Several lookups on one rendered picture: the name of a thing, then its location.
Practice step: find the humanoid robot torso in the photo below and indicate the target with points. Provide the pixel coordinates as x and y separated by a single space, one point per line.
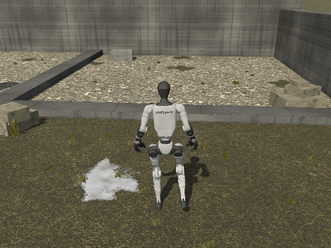
165 125

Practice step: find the left robot upper arm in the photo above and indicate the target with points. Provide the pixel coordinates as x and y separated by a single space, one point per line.
145 117

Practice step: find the right robot upper arm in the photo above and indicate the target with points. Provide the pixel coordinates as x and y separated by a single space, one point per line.
183 115

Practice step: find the robot right hand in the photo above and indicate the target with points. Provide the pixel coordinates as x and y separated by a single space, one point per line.
189 143

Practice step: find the robot left foot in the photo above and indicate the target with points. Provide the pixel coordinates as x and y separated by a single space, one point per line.
159 205

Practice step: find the robot left forearm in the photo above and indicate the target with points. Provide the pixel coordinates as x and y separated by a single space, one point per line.
139 136

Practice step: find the robot left hand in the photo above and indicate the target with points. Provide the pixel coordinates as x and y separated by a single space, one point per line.
140 145

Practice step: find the robot right forearm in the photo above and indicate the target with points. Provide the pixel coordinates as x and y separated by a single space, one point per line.
191 135

